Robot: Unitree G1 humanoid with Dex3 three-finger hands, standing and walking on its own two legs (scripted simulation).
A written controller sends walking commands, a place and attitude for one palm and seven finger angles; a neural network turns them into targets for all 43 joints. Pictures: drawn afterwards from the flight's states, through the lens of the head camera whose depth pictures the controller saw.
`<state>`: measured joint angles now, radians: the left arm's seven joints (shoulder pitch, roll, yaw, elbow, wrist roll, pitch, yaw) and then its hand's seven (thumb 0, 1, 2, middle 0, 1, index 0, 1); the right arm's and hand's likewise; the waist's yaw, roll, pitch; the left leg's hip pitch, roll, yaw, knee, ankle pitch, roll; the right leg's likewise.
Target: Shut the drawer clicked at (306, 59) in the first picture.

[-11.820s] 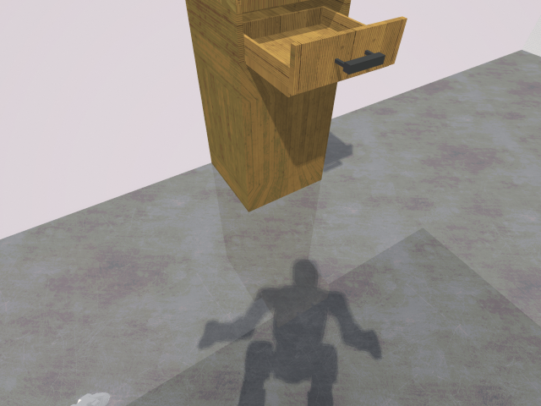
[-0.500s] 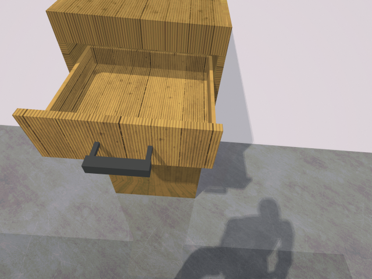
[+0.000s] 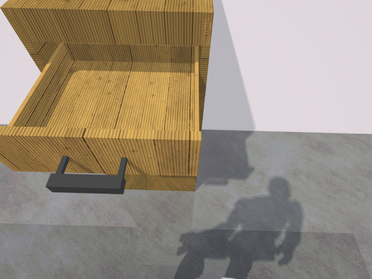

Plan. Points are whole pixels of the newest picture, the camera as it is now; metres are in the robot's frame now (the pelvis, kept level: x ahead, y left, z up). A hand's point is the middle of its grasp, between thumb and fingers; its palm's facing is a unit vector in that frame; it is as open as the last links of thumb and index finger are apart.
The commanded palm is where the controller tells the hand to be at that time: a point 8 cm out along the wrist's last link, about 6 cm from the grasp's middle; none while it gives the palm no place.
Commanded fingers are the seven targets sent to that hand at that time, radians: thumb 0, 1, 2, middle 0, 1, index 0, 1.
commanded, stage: come to a stop and stand still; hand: left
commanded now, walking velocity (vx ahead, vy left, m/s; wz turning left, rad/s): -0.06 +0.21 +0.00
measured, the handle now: (90, 172) +0.29 +0.20 +0.08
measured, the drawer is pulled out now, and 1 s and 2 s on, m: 0.28 0.28 0.28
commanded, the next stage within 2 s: look again from close up in 0.50 s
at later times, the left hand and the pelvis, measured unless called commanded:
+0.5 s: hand out of the picture +0.00 +0.20 -0.16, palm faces +0.03 -0.98 -0.18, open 7.3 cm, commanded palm none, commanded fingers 0.00 0.90 0.90 -0.20 -0.30 -0.20 -0.30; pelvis -0.03 +0.02 +0.02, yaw -1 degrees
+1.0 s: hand out of the picture +0.01 +0.16 -0.16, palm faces -0.03 -0.97 -0.25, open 7.3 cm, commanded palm none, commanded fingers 0.00 0.90 0.90 -0.20 -0.30 -0.20 -0.30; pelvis -0.02 -0.02 +0.01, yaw -2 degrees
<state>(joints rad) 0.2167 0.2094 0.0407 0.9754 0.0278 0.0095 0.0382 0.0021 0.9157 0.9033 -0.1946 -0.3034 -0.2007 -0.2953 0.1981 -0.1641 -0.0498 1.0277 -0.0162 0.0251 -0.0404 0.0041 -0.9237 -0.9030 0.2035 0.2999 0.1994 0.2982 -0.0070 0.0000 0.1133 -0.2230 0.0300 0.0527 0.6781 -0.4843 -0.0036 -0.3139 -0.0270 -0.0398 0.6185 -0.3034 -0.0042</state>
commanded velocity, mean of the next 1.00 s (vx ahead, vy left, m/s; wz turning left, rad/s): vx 0.02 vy -0.01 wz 0.00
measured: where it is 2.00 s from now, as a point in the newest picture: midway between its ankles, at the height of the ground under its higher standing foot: outside the picture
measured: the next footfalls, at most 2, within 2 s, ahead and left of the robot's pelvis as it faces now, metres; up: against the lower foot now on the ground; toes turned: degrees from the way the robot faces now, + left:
left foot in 0.26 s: +0.02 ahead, +0.12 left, +0.00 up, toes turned +0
right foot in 0.54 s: -0.04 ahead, -0.10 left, +0.00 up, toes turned -2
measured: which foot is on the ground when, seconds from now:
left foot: up 0.00-0.24, down 0.26-1.00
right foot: down 0.00-0.30, up 0.32-0.52, down 0.54-1.00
